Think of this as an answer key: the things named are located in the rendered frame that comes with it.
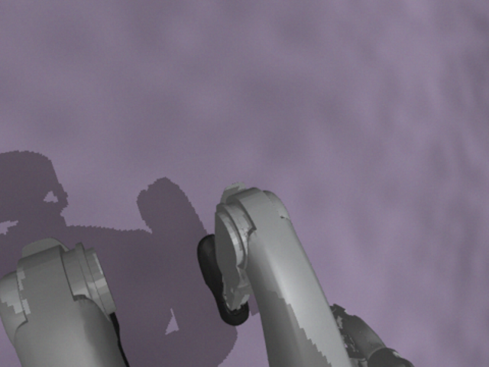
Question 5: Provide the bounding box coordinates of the right robot arm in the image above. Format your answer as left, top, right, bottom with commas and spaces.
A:
368, 348, 414, 367

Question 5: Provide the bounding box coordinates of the left robot foot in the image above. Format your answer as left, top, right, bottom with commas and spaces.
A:
109, 312, 130, 367

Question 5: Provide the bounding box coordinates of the right robot foot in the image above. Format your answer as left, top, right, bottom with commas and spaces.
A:
197, 234, 249, 326

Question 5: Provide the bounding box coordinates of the right robot hand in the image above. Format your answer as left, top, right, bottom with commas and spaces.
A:
330, 304, 387, 367

